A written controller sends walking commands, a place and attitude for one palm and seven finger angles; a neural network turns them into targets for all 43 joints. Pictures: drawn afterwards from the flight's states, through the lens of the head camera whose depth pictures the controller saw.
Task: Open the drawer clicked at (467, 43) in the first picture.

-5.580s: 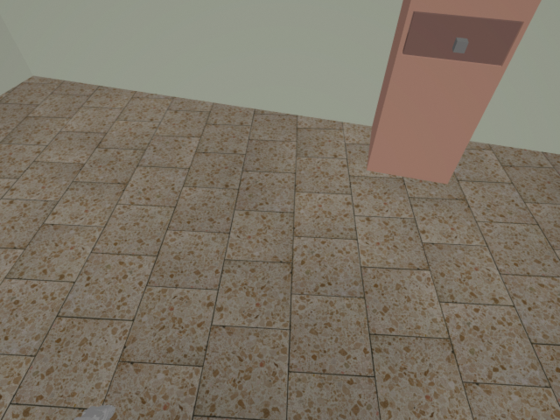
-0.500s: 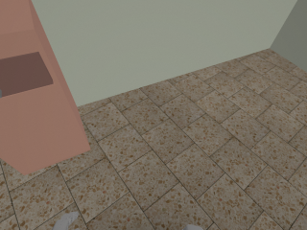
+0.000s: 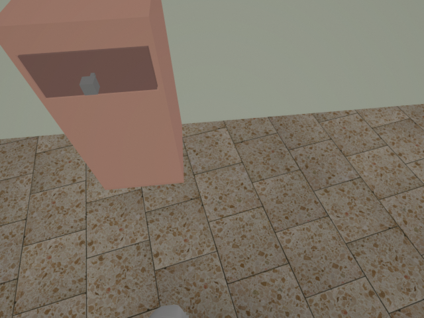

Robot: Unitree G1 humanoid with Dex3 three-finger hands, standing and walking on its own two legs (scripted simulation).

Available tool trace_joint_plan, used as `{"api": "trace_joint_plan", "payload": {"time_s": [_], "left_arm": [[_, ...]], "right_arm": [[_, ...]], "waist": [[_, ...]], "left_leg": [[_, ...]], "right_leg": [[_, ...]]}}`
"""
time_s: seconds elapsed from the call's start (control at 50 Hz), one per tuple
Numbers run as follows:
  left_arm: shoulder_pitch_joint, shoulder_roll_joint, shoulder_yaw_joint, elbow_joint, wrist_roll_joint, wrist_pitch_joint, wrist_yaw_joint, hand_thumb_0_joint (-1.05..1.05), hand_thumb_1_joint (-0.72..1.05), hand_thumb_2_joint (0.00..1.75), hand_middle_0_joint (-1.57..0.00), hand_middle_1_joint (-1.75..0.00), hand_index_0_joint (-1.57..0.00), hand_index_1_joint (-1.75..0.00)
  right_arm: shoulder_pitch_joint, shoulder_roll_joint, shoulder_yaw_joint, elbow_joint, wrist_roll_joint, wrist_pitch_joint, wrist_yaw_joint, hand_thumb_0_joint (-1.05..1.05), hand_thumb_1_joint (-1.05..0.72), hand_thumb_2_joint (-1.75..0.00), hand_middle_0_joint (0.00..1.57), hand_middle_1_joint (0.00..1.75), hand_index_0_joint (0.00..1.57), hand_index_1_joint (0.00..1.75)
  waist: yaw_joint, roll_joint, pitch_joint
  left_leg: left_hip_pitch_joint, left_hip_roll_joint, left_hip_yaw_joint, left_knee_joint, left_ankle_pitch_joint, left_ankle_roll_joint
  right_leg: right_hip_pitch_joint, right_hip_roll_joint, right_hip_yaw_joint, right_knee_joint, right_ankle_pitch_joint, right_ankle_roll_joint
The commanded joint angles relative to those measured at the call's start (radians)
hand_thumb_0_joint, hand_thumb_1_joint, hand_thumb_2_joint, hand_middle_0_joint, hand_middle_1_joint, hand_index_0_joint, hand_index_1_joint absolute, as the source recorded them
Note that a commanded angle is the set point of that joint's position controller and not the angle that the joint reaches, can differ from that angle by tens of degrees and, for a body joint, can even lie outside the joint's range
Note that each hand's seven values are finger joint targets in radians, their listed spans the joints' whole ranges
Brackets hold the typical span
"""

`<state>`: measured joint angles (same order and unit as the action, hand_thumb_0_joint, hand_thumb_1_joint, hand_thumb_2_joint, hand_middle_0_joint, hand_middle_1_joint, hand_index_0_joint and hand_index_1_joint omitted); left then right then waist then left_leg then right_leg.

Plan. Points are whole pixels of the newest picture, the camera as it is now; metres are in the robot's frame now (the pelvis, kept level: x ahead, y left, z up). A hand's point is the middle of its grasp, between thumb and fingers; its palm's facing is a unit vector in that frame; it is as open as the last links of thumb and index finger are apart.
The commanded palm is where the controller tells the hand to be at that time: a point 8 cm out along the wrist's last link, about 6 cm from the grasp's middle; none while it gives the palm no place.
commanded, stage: turn to face it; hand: left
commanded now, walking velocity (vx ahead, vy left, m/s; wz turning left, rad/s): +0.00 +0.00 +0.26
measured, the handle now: (91, 81) +0.76 +0.45 -0.04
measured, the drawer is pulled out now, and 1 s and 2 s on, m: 0.00 0.00 0.00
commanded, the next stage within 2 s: take the last steps up to it in 0.14 s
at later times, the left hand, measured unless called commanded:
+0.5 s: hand out of the picture +0.07 +0.23 -0.16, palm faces +0.12 -0.96 -0.24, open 7.4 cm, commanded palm none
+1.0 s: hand out of the picture -0.01 +0.24 -0.19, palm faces +0.30 -0.94 -0.13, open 7.4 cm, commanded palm none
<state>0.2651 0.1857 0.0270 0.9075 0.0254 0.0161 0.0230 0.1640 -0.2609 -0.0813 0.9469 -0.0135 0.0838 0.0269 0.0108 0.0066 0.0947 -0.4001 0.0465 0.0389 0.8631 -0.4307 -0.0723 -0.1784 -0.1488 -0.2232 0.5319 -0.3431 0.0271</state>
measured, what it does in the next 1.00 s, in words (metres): walks ahead: left foot, then right foot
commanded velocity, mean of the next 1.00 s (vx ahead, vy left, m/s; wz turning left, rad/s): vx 0.22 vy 0.04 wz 0.11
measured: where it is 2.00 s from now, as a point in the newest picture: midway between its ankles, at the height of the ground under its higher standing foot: (185, 309)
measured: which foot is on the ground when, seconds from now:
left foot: up 0.00-0.06, down 0.08-0.52, up 0.54-0.94, down 0.96-1.00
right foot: down 0.00-0.08, up 0.10-0.50, down 0.52-0.98, up 1.00-1.00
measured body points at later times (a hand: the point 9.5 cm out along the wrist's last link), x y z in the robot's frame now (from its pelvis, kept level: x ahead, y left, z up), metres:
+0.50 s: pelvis +0.02 +0.03 +0.00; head +0.02 +0.02 +0.45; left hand +0.06 +0.28 -0.14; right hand +0.09 -0.20 -0.15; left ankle -0.01 +0.13 -0.74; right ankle +0.03 -0.09 -0.73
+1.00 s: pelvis +0.14 +0.12 -0.02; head +0.16 +0.14 +0.43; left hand -0.02 +0.29 -0.17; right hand +0.25 -0.10 -0.16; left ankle +0.20 +0.24 -0.74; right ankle +0.04 -0.08 -0.72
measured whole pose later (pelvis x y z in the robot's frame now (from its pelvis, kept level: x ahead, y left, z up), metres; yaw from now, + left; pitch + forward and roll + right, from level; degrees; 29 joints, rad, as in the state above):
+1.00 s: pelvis +0.14 +0.12 -0.02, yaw +11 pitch -1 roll -1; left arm 0.49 0.12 0.03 1.17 0.02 -0.02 0.02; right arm 0.21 -0.17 -0.06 1.03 -0.02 -0.04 0.03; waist 0.05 -0.02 0.06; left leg -0.42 0.08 0.12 0.65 -0.19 0.02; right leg -0.06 -0.16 -0.14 0.66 -0.49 0.07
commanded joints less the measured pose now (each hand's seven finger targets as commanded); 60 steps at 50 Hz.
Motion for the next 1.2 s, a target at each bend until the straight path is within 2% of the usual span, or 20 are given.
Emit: {"api": "trace_joint_plan", "payload": {"time_s": [0.0, 0.04, 0.06, 0.08, 0.14, 0.22, 0.4, 0.46, 0.48, 0.5, 0.52, 0.54, 0.56, 0.64, 0.86, 0.92, 0.96, 0.98, 1.06, 1.18], "left_arm": [[0.040, 0.237, 0.070, -0.021, 0.004, -0.014, 0.010, 0.00, 0.90, 0.90, -0.20, -0.30, -0.20, -0.30], [0.022, 0.212, 0.067, -0.034, -0.015, -0.011, 0.007, 0.00, 0.90, 0.90, -0.20, -0.30, -0.20, -0.30], [0.010, 0.134, 0.047, -0.071, -0.022, -0.010, -0.001, 0.00, 0.90, 0.90, -0.20, -0.30, -0.20, -0.30], [-0.030, 0.133, 0.037, -0.078, -0.015, 0.004, 0.010, 0.00, 0.90, 0.90, -0.20, -0.30, -0.20, -0.30], [-0.054, 0.142, 0.046, -0.027, -0.013, 0.017, 0.006, 0.00, 0.90, 0.90, -0.20, -0.30, -0.20, -0.30], [0.001, 0.131, 0.041, 0.012, -0.014, 0.018, -0.005, 0.00, 0.90, 0.90, -0.20, -0.30, -0.20, -0.30], [-0.067, 0.092, 0.029, -0.008, -0.001, -0.010, -0.028, 0.00, 0.90, 0.90, -0.20, -0.30, -0.20, -0.30], [0.063, 0.082, 0.032, 0.042, 0.002, -0.036, -0.028, 0.00, 0.90, 0.90, -0.20, -0.30, -0.20, -0.30], [0.128, 0.124, 0.041, 0.065, 0.008, -0.048, -0.020, 0.00, 0.90, 0.90, -0.20, -0.30, -0.20, -0.30], [0.196, 0.223, 0.062, 0.079, 0.018, -0.056, -0.009, 0.00, 0.90, 0.90, -0.20, -0.30, -0.20, -0.30], [0.241, 0.246, 0.066, 0.080, 0.001, -0.051, -0.001, 0.00, 0.90, 0.90, -0.20, -0.30, -0.20, -0.30], [0.188, 0.229, 0.063, 0.069, 0.000, -0.055, 0.001, 0.00, 0.90, 0.90, -0.20, -0.30, -0.20, -0.30], [0.143, 0.198, 0.058, 0.072, -0.002, -0.064, 0.001, 0.00, 0.90, 0.90, -0.20, -0.30, -0.20, -0.30], [0.108, 0.094, 0.028, 0.080, -0.005, -0.085, 0.001, 0.00, 0.90, 0.90, -0.20, -0.30, -0.20, -0.30], [0.222, 0.121, 0.036, 0.195, 0.008, -0.092, 0.007, 0.00, 0.90, 0.90, -0.20, -0.30, -0.20, -0.30], [0.203, 0.100, 0.037, 0.202, 0.002, -0.078, 0.006, 0.00, 0.90, 0.90, -0.20, -0.30, -0.20, -0.30], [0.247, 0.010, 0.018, 0.165, -0.014, -0.067, -0.003, 0.00, 0.90, 0.90, -0.20, -0.30, -0.20, -0.30], [0.187, 0.021, 0.024, 0.145, -0.012, -0.063, 0.000, 0.00, 0.90, 0.90, -0.20, -0.30, -0.20, -0.30], [0.128, -0.008, 0.030, 0.175, 0.002, -0.048, -0.018, 0.00, 0.90, 0.90, -0.20, -0.30, -0.20, -0.30], [0.124, -0.008, 0.030, 0.152, 0.004, -0.013, -0.019, 0.00, 0.90, 0.90, -0.20, -0.30, -0.20, -0.30]], "right_arm": [[-0.035, -0.038, 0.008, -0.088, 0.006, -0.047, -0.009, 0.00, -0.90, -0.90, 0.20, 0.30, 0.20, 0.30], [0.088, -0.132, -0.012, -0.057, -0.005, -0.068, -0.013, 0.00, -0.90, -0.90, 0.20, 0.30, 0.20, 0.30], [0.152, -0.244, -0.039, -0.050, -0.007, -0.077, -0.020, 0.00, -0.90, -0.90, 0.20, 0.30, 0.20, 0.30], [0.177, -0.259, -0.038, -0.029, 0.005, -0.064, -0.028, 0.00, -0.90, -0.90, 0.20, 0.30, 0.20, 0.30], [0.023, -0.157, -0.007, -0.047, -0.005, -0.069, -0.049, 0.00, -0.90, -0.90, 0.20, 0.30, 0.20, 0.30], [-0.008, -0.129, 0.005, -0.053, -0.002, -0.078, -0.050, 0.00, -0.90, -0.90, 0.20, 0.30, 0.20, 0.30], [0.067, -0.115, 0.000, -0.006, -0.013, -0.089, -0.036, 0.00, -0.90, -0.90, 0.20, 0.30, 0.20, 0.30], [0.057, -0.085, 0.006, 0.007, -0.005, -0.094, -0.037, 0.00, -0.90, -0.90, 0.20, 0.30, 0.20, 0.30], [0.066, -0.040, 0.011, 0.009, 0.002, -0.100, -0.034, 0.00, -0.90, -0.90, 0.20, 0.30, 0.20, 0.30], [0.066, 0.026, 0.024, -0.018, 0.009, -0.104, -0.028, 0.00, -0.90, -0.90, 0.20, 0.30, 0.20, 0.30], [-0.014, -0.038, 0.011, -0.052, -0.009, -0.094, -0.021, 0.00, -0.90, -0.90, 0.20, 0.30, 0.20, 0.30], [-0.010, -0.051, 0.001, -0.049, -0.015, -0.092, -0.012, 0.00, -0.90, -0.90, 0.20, 0.30, 0.20, 0.30], [-0.006, -0.041, 0.000, -0.027, -0.017, -0.089, -0.007, 0.00, -0.90, -0.90, 0.20, 0.30, 0.20, 0.30], [0.117, 0.013, 0.004, 0.053, -0.016, -0.076, 0.005, 0.00, -0.90, -0.90, 0.20, 0.30, 0.20, 0.30], [-0.003, 0.065, 0.023, 0.011, -0.002, -0.109, 0.022, 0.00, -0.90, -0.90, 0.20, 0.30, 0.20, 0.30], [0.239, -0.006, 0.005, 0.089, -0.011, -0.131, 0.002, 0.00, -0.90, -0.90, 0.20, 0.30, 0.20, 0.30], [0.455, -0.190, -0.032, 0.143, -0.011, -0.138, -0.031, 0.00, -0.90, -0.90, 0.20, 0.30, 0.20, 0.30], [0.423, -0.182, -0.026, 0.145, -0.006, -0.127, -0.039, 0.00, -0.90, -0.90, 0.20, 0.30, 0.20, 0.30], [0.169, 0.001, 0.020, 0.086, -0.008, -0.148, -0.047, 0.00, -0.90, -0.90, 0.20, 0.30, 0.20, 0.30], [0.159, 0.012, 0.025, 0.086, -0.004, -0.157, -0.052, 0.00, -0.90, -0.90, 0.20, 0.30, 0.20, 0.30]], "waist": [[0.013, -0.257, -0.135], [-0.061, -0.063, -0.231], [-0.091, 0.272, -0.268], [-0.097, 0.234, -0.268], [-0.045, 0.208, -0.117], [-0.014, 0.144, -0.128], [-0.035, 0.152, -0.040], [0.033, 0.068, -0.063], [0.061, -0.046, -0.074], [0.090, -0.327, -0.062], [0.119, -0.255, -0.009], [0.081, -0.168, 0.026], [0.064, -0.224, 0.078], [-0.008, -0.143, 0.073], [0.027, -0.185, 0.046], [-0.082, -0.059, -0.071], [-0.128, 0.368, -0.268], [-0.120, 0.272, -0.216], [-0.025, 0.091, -0.007], [0.011, 0.076, -0.019]], "left_leg": [[0.080, -0.044, 0.082, -0.255, 0.074, 0.030], [0.401, 0.059, -0.013, -0.471, 0.452, 0.077], [0.570, 0.341, -0.367, -0.460, 0.947, 0.215], [0.493, 0.390, -0.337, -0.444, 1.111, 0.294], [0.326, 0.264, -0.216, -0.475, 0.904, 0.263], [0.330, 0.199, -0.137, -0.493, 0.848, 0.233], [0.219, 0.183, -0.266, -0.608, 0.114, 0.253], [0.094, 0.113, -0.214, -0.468, 0.038, 0.200], [-0.038, 0.040, -0.139, -0.316, -0.025, 0.153], [-0.247, -0.075, -0.002, -0.045, -0.126, 0.097], [-0.294, -0.037, -0.061, 0.106, -0.156, 0.090], [-0.308, -0.008, -0.091, 0.181, -0.062, 0.091], [-0.298, 0.014, -0.095, 0.222, 0.021, 0.091], [-0.221, 0.037, -0.040, 0.233, 0.226, 0.055], [-0.067, 0.044, 0.079, -0.193, 0.206, 0.070], [0.317, 0.006, 0.092, -0.361, 0.237, 0.087], [0.604, 0.368, -0.418, -0.556, 0.314, 0.201], [0.533, 0.396, -0.414, -0.601, 0.257, 0.229], [0.149, 0.277, -0.154, -0.668, 0.248, 0.192], [0.188, 0.252, -0.055, -0.714, 0.320, 0.232]], "right_leg": [[0.125, -0.186, 0.120, -0.017, 0.717, -0.102], [-0.059, -0.122, 0.043, 0.233, 0.503, -0.015], [-0.355, 0.021, 0.037, 0.451, -0.189, 0.058], [-0.337, 0.025, 0.159, 0.536, -0.344, 0.049], [-0.339, 0.008, 0.207, 0.593, -0.187, 0.052], [-0.289, 0.040, 0.184, 0.520, -0.092, 0.057], [-0.188, 0.089, 0.128, 0.187, -0.104, 0.031], [0.069, 0.107, 0.111, -0.077, 0.055, 0.019], [0.216, 0.020, 0.214, -0.170, 0.008, -0.002], [0.312, -0.234, 0.535, -0.324, -0.156, -0.087], [0.186, -0.348, 0.694, -0.419, -0.297, -0.161], [0.116, -0.331, 0.657, -0.445, -0.389, -0.175], [0.034, -0.289, 0.623, -0.459, -0.381, -0.142], [-0.007, -0.157, 0.274, -0.414, -0.023, -0.084], [0.074, -0.172, 0.148, -0.304, 0.277, -0.112], [-0.035, -0.098, 0.069, 0.033, 0.332, -0.070], [-0.350, 0.116, 0.061, 0.577, -0.288, -0.008], [-0.391, 0.079, 0.159, 0.688, -0.263, -0.038], [-0.335, -0.007, 0.191, 0.695, -0.001, -0.029], [-0.354, 0.005, 0.193, 0.534, 0.097, -0.001]]}}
